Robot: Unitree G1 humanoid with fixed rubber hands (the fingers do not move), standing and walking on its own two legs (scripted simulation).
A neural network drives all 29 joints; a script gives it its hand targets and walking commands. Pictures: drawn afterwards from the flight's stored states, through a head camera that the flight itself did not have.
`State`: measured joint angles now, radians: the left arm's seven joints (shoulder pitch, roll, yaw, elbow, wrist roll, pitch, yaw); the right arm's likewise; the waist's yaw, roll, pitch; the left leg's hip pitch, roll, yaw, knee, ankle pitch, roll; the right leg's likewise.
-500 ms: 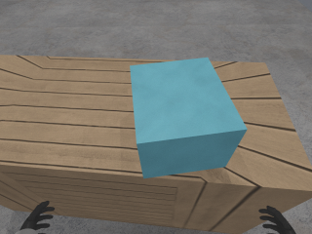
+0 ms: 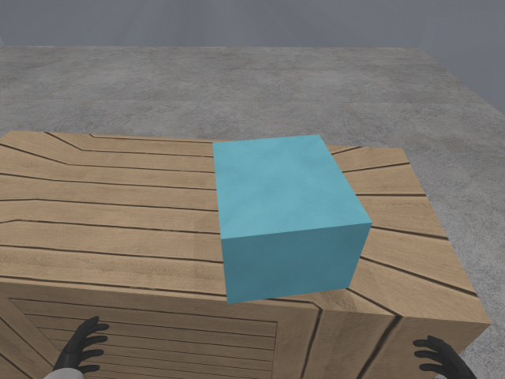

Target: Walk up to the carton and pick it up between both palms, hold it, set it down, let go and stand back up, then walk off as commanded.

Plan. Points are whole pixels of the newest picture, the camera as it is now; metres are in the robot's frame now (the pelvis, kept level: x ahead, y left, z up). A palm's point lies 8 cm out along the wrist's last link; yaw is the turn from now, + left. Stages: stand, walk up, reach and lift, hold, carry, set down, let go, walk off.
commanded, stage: reach and lift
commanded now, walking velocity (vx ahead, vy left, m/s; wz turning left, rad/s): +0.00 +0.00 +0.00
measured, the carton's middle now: (277, 211) +0.46 -0.03 +0.03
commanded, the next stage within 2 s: none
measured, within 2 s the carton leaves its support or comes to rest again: neither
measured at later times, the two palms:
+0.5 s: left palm (91, 332) +0.20 +0.25 +0.04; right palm (466, 354) +0.19 -0.29 +0.02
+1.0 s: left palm (116, 309) +0.22 +0.21 +0.07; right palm (462, 328) +0.22 -0.28 +0.04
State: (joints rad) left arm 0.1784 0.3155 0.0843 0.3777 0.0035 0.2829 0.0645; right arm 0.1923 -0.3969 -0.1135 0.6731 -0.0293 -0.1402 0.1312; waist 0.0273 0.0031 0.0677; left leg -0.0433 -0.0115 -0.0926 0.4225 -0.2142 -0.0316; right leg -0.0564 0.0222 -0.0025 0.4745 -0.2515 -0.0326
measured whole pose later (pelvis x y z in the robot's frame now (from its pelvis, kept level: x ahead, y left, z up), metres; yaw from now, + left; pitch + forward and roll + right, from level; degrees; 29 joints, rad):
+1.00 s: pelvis +0.02 +0.00 +0.01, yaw +0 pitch -3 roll +1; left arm 0.35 0.17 -0.01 -0.20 -0.07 0.13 0.17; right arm 0.32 -0.45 -0.11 0.18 0.33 -0.11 0.22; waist 0.03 -0.02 0.00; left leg -0.10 0.00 -0.09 0.35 -0.19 -0.04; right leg -0.12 0.03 0.00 0.41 -0.24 -0.04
